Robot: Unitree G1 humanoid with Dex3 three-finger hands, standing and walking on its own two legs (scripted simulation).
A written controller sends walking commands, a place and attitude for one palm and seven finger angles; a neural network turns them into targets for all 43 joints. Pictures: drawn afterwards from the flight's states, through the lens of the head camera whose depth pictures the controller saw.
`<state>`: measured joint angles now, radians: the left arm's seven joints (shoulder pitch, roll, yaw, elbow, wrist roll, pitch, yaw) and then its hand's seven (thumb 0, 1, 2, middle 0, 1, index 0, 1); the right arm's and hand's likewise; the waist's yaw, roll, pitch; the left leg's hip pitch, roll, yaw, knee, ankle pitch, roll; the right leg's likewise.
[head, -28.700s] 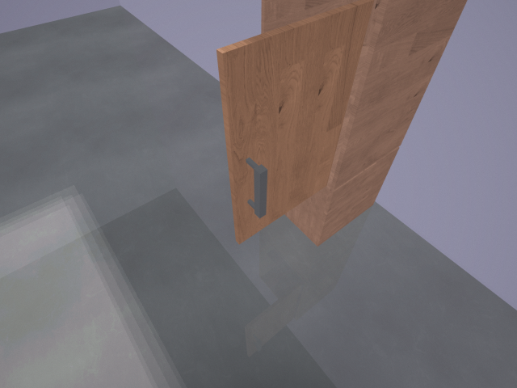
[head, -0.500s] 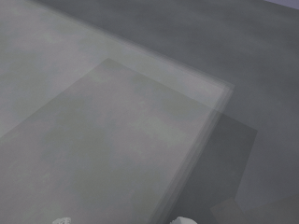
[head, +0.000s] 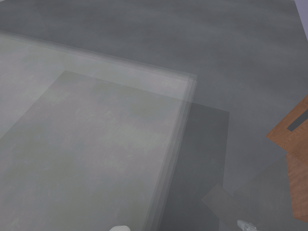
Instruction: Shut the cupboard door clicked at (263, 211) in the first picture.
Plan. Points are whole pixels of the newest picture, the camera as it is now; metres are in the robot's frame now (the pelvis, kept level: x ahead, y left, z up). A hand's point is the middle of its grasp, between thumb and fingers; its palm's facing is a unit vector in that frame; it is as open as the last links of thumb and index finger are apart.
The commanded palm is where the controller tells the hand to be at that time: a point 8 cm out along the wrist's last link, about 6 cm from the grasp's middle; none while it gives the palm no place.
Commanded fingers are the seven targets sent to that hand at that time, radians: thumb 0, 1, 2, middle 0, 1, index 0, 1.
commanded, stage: turn to face it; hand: left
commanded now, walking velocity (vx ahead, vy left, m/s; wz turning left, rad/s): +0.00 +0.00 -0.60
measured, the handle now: (305, 114) +0.57 -0.54 -0.09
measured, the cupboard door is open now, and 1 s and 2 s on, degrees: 60 60 60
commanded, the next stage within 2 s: take the last steps up to it in 1.12 s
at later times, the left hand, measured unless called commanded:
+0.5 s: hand (109, 210) +0.19 +0.15 -0.15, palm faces -0.30 -0.90 -0.30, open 7.3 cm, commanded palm none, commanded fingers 0.00 0.90 0.90 -0.20 -0.30 -0.20 -0.30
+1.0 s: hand (122, 187) +0.26 +0.13 -0.16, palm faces -0.54 -0.81 -0.22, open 7.4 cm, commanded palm none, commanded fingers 0.00 0.90 0.90 -0.20 -0.30 -0.20 -0.30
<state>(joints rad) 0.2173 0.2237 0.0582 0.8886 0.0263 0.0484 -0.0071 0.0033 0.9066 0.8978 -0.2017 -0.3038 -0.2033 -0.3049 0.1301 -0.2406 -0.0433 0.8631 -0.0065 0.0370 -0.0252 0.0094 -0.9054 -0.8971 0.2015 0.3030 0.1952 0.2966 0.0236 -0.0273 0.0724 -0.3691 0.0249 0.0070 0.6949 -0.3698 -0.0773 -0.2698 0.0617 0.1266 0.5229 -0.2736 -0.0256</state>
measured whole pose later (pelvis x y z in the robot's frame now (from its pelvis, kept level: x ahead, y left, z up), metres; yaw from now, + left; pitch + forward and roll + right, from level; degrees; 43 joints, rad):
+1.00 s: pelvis +0.06 +0.00 +0.01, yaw -35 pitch +1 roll -2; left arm 0.16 0.28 0.08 0.89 0.02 0.08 -0.03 0.00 0.91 0.90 -0.20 -0.30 -0.20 -0.30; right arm 0.22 -0.20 0.00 0.88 -0.03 0.01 -0.03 0.01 -0.90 -0.90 0.21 0.30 0.20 0.30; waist 0.01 -0.02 0.09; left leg -0.22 0.11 0.13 0.48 -0.28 0.00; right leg -0.45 -0.01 -0.02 1.02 -0.47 0.05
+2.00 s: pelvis +0.13 -0.23 -0.02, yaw -50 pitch +0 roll +0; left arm 0.11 0.20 0.05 0.97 0.02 -0.03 -0.03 0.00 0.91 0.90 -0.19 -0.30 -0.20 -0.30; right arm 0.38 -0.19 -0.05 1.10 -0.01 0.01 -0.02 0.01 -0.90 -0.90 0.21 0.30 0.20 0.30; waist -0.05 0.03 0.12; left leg -0.24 0.15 0.05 1.06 -0.53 -0.03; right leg -0.42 -0.01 -0.10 0.65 -0.24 -0.05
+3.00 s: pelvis +0.20 -0.27 +0.00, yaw -51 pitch -1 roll -1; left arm 0.27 0.21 0.02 0.93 0.04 0.04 0.01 0.00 0.91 0.90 -0.20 -0.30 -0.20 -0.30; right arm 0.31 -0.18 -0.01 0.96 -0.04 0.01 -0.02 0.01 -0.91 -0.90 0.20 0.30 0.20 0.30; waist -0.03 0.04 -0.01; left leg -0.25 -0.02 0.05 0.57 -0.31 0.06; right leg -0.35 0.01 -0.02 0.87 -0.48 -0.03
